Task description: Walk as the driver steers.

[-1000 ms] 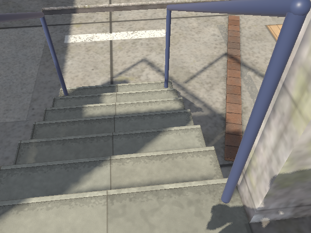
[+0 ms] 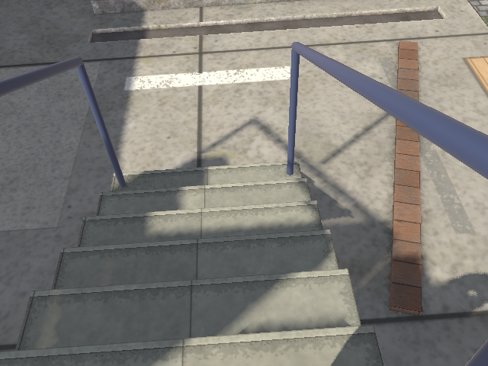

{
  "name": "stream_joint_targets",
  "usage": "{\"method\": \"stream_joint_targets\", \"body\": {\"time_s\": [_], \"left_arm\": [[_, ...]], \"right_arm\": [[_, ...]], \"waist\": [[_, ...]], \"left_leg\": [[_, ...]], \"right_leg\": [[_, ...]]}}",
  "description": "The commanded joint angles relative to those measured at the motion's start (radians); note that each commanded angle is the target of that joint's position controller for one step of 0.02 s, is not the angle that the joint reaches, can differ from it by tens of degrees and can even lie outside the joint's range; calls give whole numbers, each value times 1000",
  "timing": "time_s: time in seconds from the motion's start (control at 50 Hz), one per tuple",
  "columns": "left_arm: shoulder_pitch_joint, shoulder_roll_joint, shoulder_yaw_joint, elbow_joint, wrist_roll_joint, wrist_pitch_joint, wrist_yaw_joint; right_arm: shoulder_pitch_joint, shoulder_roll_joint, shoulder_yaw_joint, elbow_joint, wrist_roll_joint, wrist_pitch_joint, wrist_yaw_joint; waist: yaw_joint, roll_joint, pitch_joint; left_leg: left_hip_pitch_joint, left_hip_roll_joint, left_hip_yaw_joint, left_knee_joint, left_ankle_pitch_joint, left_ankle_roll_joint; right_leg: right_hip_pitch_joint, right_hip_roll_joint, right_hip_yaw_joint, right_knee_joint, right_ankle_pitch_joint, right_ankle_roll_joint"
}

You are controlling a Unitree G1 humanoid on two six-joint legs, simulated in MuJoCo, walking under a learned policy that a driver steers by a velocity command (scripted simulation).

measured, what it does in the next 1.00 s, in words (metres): goes down, turning left: left foot, then right foot 0.16 m lower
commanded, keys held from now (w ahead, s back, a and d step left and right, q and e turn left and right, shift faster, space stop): w+q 0.64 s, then w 0.14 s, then w+e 0.22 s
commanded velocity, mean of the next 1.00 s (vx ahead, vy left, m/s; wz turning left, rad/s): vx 0.50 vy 0.00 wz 0.37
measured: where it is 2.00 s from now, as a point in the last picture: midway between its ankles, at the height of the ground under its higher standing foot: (197, 302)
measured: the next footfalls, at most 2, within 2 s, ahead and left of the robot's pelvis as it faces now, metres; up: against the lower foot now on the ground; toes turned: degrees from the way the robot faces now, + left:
left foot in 0.26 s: +0.23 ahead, +0.13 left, +0.00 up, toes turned +11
right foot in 0.88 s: +0.56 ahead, +0.10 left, -0.16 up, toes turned +28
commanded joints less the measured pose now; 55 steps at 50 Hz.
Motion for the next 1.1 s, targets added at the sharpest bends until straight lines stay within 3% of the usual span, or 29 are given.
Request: {"method": "stream_joint_targets", "body": {"time_s": [0.02,0.14,0.16,0.2,0.22,0.26,0.28,0.3,0.32,0.36,0.42,0.48,0.56,0.6,0.68,0.78,0.84,0.86,0.88,0.9,0.92,0.94,0.96,0.98,1.0,1.02,1.04,1.08,1.1], "left_arm": [[36,116,19,-44,5,-43,3],[65,120,19,-8,7,-63,3],[29,103,10,-7,1,-41,21],[-13,150,17,-22,10,5,8],[1,182,25,-8,9,3,11],[-26,198,26,-5,13,12,16],[-2,122,13,-53,26,10,12],[-40,98,10,-126,15,-1,0],[-118,168,31,-130,16,-10,-8],[-149,150,34,-122,-1,-11,1],[-108,111,32,-110,48,60,-19],[-106,78,30,-76,48,72,-41],[-373,161,60,-179,28,58,-26],[-411,128,52,-188,40,45,-36],[-380,87,43,-166,44,31,-57],[-480,49,16,-218,49,22,-73],[-208,81,33,-117,15,16,-38],[33,99,50,-55,14,21,-23],[179,140,70,12,40,13,-12],[279,150,62,35,44,1,-33],[197,172,58,17,28,-10,-52],[108,150,56,1,-1,-11,-48],[61,93,32,-9,-2,-18,-45],[48,159,41,0,7,-28,-34],[81,190,46,27,18,-27,-28],[75,119,17,53,4,-38,-24],[9,88,4,44,1,-41,-18],[5,137,13,38,1,-31,-3],[15,142,17,50,-5,-27,-13]], "right_arm": [[-134,-39,-4,-106,-17,-3,0],[-174,-30,-2,-180,-16,-4,0],[-120,-3,4,-162,-36,-9,1],[-121,-43,-6,-165,8,-39,12],[-90,-57,-19,-160,4,-41,2],[165,-87,-42,-93,-13,-50,-12],[249,-182,-62,-68,-26,-58,-28],[229,-269,-78,-96,6,-54,-28],[244,-238,-76,-74,35,-50,-31],[180,-166,-59,-61,22,-51,-28],[140,-146,-46,-56,34,-67,-30],[180,-161,-40,-44,3,-62,-35],[333,-190,-42,19,48,-88,-56],[325,-173,-35,33,52,-82,-61],[303,-95,-10,15,30,-69,-71],[322,-99,-13,31,-2,-73,-111],[294,-97,-9,59,-7,-80,-140],[213,-123,-13,64,3,-86,-124],[181,-100,-22,66,18,-86,-112],[230,-37,-13,68,33,-84,-88],[340,-76,-8,17,70,-89,-96],[313,-119,-2,28,25,-80,-102],[196,-135,-7,33,-33,-73,-99],[148,-130,-2,2,-49,-71,-83],[92,-141,-7,-3,-54,-59,-71],[-46,-135,-9,-29,-39,-52,-72],[-131,-108,6,-65,-7,-47,-63],[-125,-35,25,-22,-41,-37,-43],[6,-24,22,48,-35,-30,-35]], "waist": [[20,-58,140],[38,-110,76],[23,-90,55],[32,-123,0],[22,-116,-15],[-113,-46,-149],[-109,134,-227],[-78,279,-290],[-102,130,-190],[-34,-36,-17],[24,2,-39],[0,-1,-57],[-71,14,47],[-81,28,53],[-78,80,-23],[-126,47,67],[-46,29,41],[74,9,-75],[141,-119,-38],[120,-255,-151],[-1,-281,-249],[6,-237,-210],[7,-80,-50],[-7,-90,-27],[-9,-106,14],[-23,-5,108],[-52,-7,143],[-39,-140,70],[-72,-190,0]], "left_leg": [[6,-14,15,-124,107,11],[4,9,93,-255,-63,59],[18,21,78,-276,-117,55],[201,-32,154,-366,-195,86],[291,-84,185,-391,-243,101],[628,-136,141,-541,-236,162],[860,138,-197,-564,-105,218],[1011,313,-690,-704,17,389],[977,293,-580,-713,38,396],[733,226,-388,-712,226,328],[593,110,-255,-773,216,254],[573,86,-252,-748,184,285],[664,99,-341,-781,-1,257],[611,46,-305,-759,65,232],[514,-11,-269,-569,159,196],[500,-58,-291,-368,24,165],[598,-84,-247,-45,203,147],[532,-80,-170,204,356,148],[355,-165,-86,655,63,114],[3,-265,-11,998,-803,94],[-205,-199,-66,1003,-741,83],[-288,-124,-15,934,-626,76],[-318,-96,31,891,-580,58],[-352,-59,-7,789,-542,47],[-349,-12,-31,665,-579,26],[-341,26,-52,441,-380,10],[-124,12,-2,104,-185,-25],[252,-40,84,-47,35,-24],[343,-48,86,51,162,-2]], "right_leg": [[-121,-247,148,-281,4,-110],[147,-303,53,-179,386,-110],[179,-336,14,-126,602,-102],[184,-288,-56,-56,715,-73],[166,-271,-68,20,759,-56],[54,-238,-118,425,755,-21],[-214,-175,-106,729,114,13],[-557,14,-2,993,-309,66],[-676,-61,120,994,-229,67],[-607,-120,125,858,-135,61],[-458,-131,118,657,-27,91],[-490,-124,96,648,88,106],[-691,-134,183,471,272,121],[-623,-96,147,356,425,129],[-451,-58,119,354,579,104],[-377,-20,124,82,524,84],[-186,-91,158,-159,629,45],[79,-39,19,-91,742,29],[201,-157,156,-299,756,-84],[572,-269,232,165,1185,-77],[716,-367,457,296,1174,-175],[608,-386,529,171,904,-258],[386,-331,502,119,862,-260],[293,-384,604,63,573,-329],[136,-420,768,33,352,-370],[-8,-318,654,18,328,-286],[-245,-187,532,-72,327,-216],[-395,-120,419,-89,627,-143],[-392,-127,415,-33,658,-126]]}}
